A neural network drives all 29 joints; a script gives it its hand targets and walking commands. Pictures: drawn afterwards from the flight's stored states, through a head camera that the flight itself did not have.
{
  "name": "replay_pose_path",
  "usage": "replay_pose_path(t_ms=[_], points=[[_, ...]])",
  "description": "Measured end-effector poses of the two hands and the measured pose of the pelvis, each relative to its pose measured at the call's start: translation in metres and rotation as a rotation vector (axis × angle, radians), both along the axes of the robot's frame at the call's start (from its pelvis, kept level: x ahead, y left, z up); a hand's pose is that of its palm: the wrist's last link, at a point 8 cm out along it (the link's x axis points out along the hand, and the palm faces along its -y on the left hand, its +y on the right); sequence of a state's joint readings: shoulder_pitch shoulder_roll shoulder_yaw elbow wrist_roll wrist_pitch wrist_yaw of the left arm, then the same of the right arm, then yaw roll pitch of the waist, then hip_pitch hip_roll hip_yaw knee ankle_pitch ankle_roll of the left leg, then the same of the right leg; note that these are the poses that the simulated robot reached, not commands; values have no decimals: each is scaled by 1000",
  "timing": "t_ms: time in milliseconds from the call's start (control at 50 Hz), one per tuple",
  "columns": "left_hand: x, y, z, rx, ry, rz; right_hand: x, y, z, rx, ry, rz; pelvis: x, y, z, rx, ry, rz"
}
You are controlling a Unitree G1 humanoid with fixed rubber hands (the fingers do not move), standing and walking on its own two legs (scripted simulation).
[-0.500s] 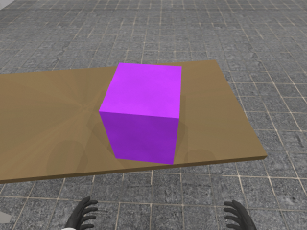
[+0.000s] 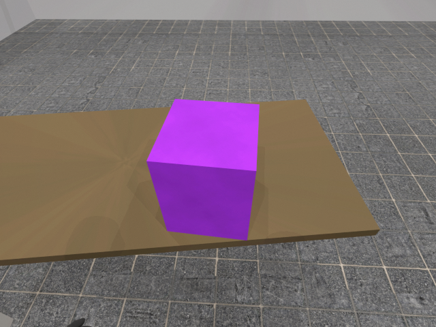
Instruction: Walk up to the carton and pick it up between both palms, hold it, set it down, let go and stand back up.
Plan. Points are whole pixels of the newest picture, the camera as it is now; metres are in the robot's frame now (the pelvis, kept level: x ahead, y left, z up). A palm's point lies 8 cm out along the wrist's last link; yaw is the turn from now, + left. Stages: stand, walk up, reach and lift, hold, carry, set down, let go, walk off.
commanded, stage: stand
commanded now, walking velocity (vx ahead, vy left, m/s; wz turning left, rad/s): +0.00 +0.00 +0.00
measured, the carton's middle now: (211, 170) +0.46 +0.05 +0.01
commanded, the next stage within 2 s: none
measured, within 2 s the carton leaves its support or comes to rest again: neither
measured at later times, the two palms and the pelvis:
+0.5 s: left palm out of the picture +0.03 +0.32 -0.11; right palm out of the picture +0.06 -0.28 -0.11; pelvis -0.02 +0.02 +0.01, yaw +0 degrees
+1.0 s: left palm out of the picture +0.05 +0.31 -0.10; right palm out of the picture +0.06 -0.29 -0.11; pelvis -0.01 +0.01 +0.01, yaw +0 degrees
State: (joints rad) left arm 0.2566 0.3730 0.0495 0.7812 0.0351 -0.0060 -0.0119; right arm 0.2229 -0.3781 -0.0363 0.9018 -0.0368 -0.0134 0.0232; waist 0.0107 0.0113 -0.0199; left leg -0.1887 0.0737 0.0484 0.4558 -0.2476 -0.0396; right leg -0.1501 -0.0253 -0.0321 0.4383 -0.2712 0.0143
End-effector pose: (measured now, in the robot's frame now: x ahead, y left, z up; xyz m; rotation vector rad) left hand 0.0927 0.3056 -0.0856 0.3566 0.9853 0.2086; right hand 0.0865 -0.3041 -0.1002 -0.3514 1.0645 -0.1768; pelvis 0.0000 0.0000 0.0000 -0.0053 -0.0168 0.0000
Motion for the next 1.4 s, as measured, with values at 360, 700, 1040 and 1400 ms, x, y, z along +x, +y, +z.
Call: replay_pose_path(t_ms=[360,700,1040,1400], points=[[-50,10,-21,-38,164,24,-28,29,-10,38,95,-6,-15,16,4,3,-16,1],[-58,13,-19,-16,212,57,-25,15,-10,19,121,-30,-12,13,6,2,-14,6],[-41,7,-19,-24,203,49,-28,12,-11,19,139,-47,-9,10,7,2,-13,6],[-38,7,-20,-28,215,58,-28,11,-11,16,149,-55,-7,9,8,3,-11,6]])
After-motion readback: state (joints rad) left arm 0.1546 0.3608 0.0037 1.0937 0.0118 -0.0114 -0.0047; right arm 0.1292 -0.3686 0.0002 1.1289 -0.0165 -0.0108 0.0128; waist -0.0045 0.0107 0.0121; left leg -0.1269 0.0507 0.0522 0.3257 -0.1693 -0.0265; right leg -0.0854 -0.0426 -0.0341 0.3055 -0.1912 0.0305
